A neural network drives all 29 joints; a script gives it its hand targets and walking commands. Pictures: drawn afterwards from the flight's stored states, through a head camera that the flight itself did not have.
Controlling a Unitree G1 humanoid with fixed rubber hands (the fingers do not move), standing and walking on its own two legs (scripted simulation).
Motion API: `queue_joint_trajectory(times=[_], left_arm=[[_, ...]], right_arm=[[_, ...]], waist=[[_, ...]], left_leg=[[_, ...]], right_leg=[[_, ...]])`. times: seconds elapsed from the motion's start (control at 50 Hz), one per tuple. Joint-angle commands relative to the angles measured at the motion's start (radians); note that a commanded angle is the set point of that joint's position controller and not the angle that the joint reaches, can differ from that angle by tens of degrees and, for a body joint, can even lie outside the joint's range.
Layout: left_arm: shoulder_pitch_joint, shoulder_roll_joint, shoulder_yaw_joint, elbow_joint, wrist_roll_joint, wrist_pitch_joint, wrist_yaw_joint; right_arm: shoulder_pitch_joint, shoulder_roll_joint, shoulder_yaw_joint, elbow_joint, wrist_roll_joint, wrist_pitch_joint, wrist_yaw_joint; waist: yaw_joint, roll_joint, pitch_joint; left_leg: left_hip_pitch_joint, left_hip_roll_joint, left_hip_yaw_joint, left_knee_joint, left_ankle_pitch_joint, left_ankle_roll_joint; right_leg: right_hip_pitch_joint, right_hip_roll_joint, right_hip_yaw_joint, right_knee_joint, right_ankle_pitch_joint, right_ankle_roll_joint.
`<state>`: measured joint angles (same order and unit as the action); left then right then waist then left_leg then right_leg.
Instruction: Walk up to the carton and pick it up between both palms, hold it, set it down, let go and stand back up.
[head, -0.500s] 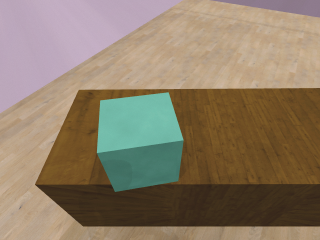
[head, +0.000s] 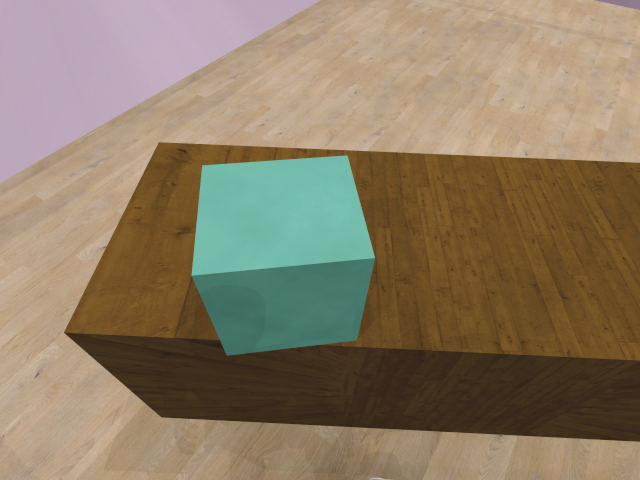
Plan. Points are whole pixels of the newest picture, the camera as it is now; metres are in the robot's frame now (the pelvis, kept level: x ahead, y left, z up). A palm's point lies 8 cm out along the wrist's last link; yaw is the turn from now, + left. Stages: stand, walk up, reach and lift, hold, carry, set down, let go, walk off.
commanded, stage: reach and lift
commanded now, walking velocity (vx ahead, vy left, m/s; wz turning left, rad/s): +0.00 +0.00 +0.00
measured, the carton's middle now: (284, 259) +0.46 +0.06 -0.05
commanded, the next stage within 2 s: none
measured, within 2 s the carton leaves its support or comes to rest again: neither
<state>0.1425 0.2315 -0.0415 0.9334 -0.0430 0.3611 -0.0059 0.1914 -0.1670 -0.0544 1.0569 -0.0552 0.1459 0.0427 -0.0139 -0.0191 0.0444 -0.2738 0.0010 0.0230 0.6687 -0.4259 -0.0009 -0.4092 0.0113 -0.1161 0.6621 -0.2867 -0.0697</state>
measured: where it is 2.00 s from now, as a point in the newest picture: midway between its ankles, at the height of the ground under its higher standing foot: outside the picture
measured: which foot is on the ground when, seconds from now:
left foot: down 0.00-1.00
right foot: down 0.00-1.00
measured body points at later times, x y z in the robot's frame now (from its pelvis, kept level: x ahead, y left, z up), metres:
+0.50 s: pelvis -0.03 -0.01 -0.02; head +0.04 +0.00 +0.42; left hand +0.11 +0.26 -0.13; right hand +0.11 -0.20 -0.15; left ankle -0.05 +0.11 -0.72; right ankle +0.04 -0.08 -0.72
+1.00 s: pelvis -0.01 +0.00 +0.01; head +0.02 +0.01 +0.46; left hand +0.15 +0.24 -0.09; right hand +0.13 -0.19 -0.10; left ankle -0.05 +0.11 -0.72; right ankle +0.04 -0.08 -0.72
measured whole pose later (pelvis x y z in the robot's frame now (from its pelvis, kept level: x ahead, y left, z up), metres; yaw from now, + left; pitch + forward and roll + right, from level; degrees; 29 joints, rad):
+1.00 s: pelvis -0.01 +0.00 +0.01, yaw +0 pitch -1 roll -1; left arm 0.17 0.22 0.05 0.53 0.00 0.15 0.00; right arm 0.22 -0.08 0.01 0.70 0.04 -0.15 -0.01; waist 0.01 -0.02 0.09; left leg -0.20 0.02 0.02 0.59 -0.37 0.00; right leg -0.30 0.04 -0.12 0.53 -0.22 -0.08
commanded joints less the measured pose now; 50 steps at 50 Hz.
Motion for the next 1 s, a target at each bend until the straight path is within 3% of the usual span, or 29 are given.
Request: queue_joint_trajectory(times=[0.0, 0.02, 0.04, 0.06, 0.1, 0.12, 0.14, 0.16, 0.18, 0.22, 0.26, 0.32, 0.36, 0.42, 0.48, 0.58, 0.66, 0.74, 0.98], left_arm=[[-0.349, 0.178, 0.091, -0.472, 0.021, 0.251, 0.016], [-0.318, 0.189, 0.136, -0.506, 0.063, 0.288, 0.007], [-0.251, 0.16, 0.148, -0.52, 0.097, 0.321, -0.009], [-0.152, 0.134, 0.171, -0.516, 0.134, 0.354, -0.031], [-0.019, 0.069, 0.184, -0.533, 0.181, 0.401, -0.081], [0.052, 0.067, 0.188, -0.551, 0.206, 0.418, -0.098], [0.077, 0.046, 0.181, -0.651, 0.155, 0.429, -0.1], [0.12, 0.044, 0.192, -0.657, 0.179, 0.438, -0.094], [0.128, 0.055, 0.187, -0.678, 0.179, 0.436, -0.091], [0.084, 0.075, 0.195, -0.71, 0.195, 0.417, -0.085], [0.022, 0.103, 0.192, -0.74, 0.197, 0.359, -0.08], [-0.103, 0.124, 0.2, -0.763, 0.203, 0.221, -0.06], [-0.163, 0.137, 0.196, -0.764, 0.18, 0.136, -0.044], [-0.165, 0.169, 0.161, -0.776, 0.105, 0.062, -0.025], [-0.071, 0.18, 0.151, -0.779, 0.061, 0.057, -0.009], [0.065, 0.154, 0.16, -0.697, 0.06, 0.047, -0.005], [0.006, 0.133, 0.16, -0.606, 0.076, -0.011, -0.007], [-0.069, 0.117, 0.157, -0.569, 0.082, -0.099, -0.008], [-0.046, 0.114, 0.128, -0.542, 0.036, -0.284, 0.015]], right_arm=[[-0.32, -0.181, -0.026, -0.377, 0.068, 0.069, 0.039], [-0.277, -0.18, 0.007, -0.353, 0.104, 0.082, 0.037], [-0.213, -0.176, 0.025, -0.304, 0.148, 0.099, 0.031], [-0.132, -0.189, 0.05, -0.244, 0.179, 0.119, 0.016], [-0.06, -0.211, 0.093, -0.218, 0.223, 0.143, -0.018], [-0.027, -0.219, 0.108, -0.223, 0.233, 0.162, -0.035], [-0.081, -0.21, 0.14, -0.335, 0.233, 0.161, -0.051], [-0.04, -0.186, 0.123, -0.356, 0.234, 0.178, -0.066], [-0.05, -0.169, 0.128, -0.399, 0.224, 0.184, -0.077], [-0.08, -0.134, 0.11, -0.484, 0.203, 0.185, -0.082], [-0.106, -0.099, 0.084, -0.568, 0.167, 0.157, -0.077], [-0.122, -0.057, 0.071, -0.612, 0.119, 0.072, -0.073], [-0.143, -0.055, 0.05, -0.625, 0.086, 0.006, -0.072], [-0.137, -0.04, 0.028, -0.65, 0.061, -0.064, -0.083], [-0.069, -0.023, 0.027, -0.633, 0.067, -0.099, -0.097], [0.039, -0.02, 0.048, -0.574, 0.091, -0.134, -0.102], [0.006, -0.003, 0.053, -0.54, 0.084, -0.168, -0.085], [-0.014, 0.007, 0.056, -0.523, 0.084, -0.221, -0.071], [0.001, 0.0, 0.035, -0.471, 0.1, -0.363, -0.051]], waist=[[0.048, 0.059, -0.321], [0.045, 0.085, -0.348], [0.015, 0.122, -0.34], [0.009, 0.113, -0.313], [-0.005, 0.111, -0.256], [0.001, 0.083, -0.176], [0.015, 0.038, -0.097], [-0.003, -0.002, -0.077], [0.008, -0.019, -0.015], [0.019, -0.022, 0.028], [0.032, 0.013, 0.032], [0.021, 0.109, -0.082], [0.013, 0.128, -0.199], [-0.007, 0.069, -0.311], [0.001, 0.036, -0.311], [0.021, 0.046, -0.176], [0.029, 0.064, -0.092], [0.027, 0.081, -0.084], [0.03, 0.052, -0.11]], left_leg=[[-0.457, 0.073, 0.048, 0.038, 0.198, -0.044], [-0.419, 0.082, 0.055, 0.085, 0.318, -0.065], [-0.346, 0.088, 0.042, 0.11, 0.479, -0.074], [-0.268, 0.086, 0.034, 0.117, 0.596, -0.077], [-0.172, 0.08, 0.012, 0.064, 0.538, -0.076], [-0.197, 0.086, 0.009, 0.005, 0.394, -0.067], [-0.335, 0.054, 0.034, -0.043, 0.316, -0.069], [-0.294, 0.044, 0.015, -0.085, 0.259, -0.065], [-0.312, 0.029, 0.031, -0.088, 0.206, -0.056], [-0.33, 0.035, 0.033, -0.104, 0.105, -0.038], [-0.402, 0.075, 0.029, -0.101, 0.031, 0.005], [-0.615, 0.171, 0.003, -0.078, -0.072, 0.095], [-0.696, 0.194, -0.003, -0.049, -0.084, 0.112], [-0.709, 0.159, 0.012, -0.007, -0.033, 0.085], [-0.657, 0.121, 0.023, -0.015, 0.052, 0.054], [-0.501, 0.105, 0.012, -0.131, 0.152, 0.051], [-0.434, 0.1, 0.006, -0.184, 0.126, 0.061], [-0.418, 0.103, 0.001, -0.203, 0.101, 0.071], [-0.242, 0.051, 0.013, -0.243, 0.226, 0.025]], right_leg=[[0.4, -0.095, 0.146, 0.149, 0.256, 0.027], [0.38, -0.078, 0.118, 0.186, 0.384, 0.024], [0.336, -0.051, 0.088, 0.217, 0.486, 0.017], [0.328, -0.031, 0.078, 0.187, 0.537, 0.013], [0.349, -0.017, 0.083, 0.088, 0.459, -0.007], [0.409, -0.011, 0.096, 0.014, 0.353, -0.018], [0.485, -0.056, 0.181, -0.036, 0.298, 0.003], [0.521, -0.072, 0.207, -0.088, 0.281, 0.026], [0.486, -0.08, 0.223, -0.118, 0.228, 0.041], [0.439, -0.084, 0.24, -0.16, 0.03, 0.053], [0.42, -0.078, 0.221, -0.165, -0.111, 0.053], [0.499, -0.052, 0.151, -0.016, -0.014, 0.059], [0.539, -0.053, 0.143, 0.078, 0.077, 0.054], [0.573, -0.088, 0.211, 0.1, 0.132, 0.046], [0.611, -0.104, 0.255, 0.053, 0.186, 0.049], [0.662, -0.063, 0.204, -0.057, 0.237, 0.065], [0.592, -0.054, 0.169, -0.111, 0.134, 0.055], [0.569, -0.05, 0.152, -0.119, 0.114, 0.046], [0.548, -0.057, 0.159, -0.181, 0.202, 0.026]])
